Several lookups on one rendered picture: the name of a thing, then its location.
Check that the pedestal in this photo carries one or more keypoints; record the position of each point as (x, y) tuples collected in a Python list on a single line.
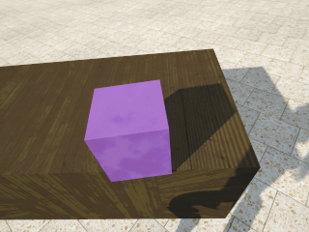
[(47, 171)]

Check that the carton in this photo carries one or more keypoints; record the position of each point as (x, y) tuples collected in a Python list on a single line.
[(128, 131)]

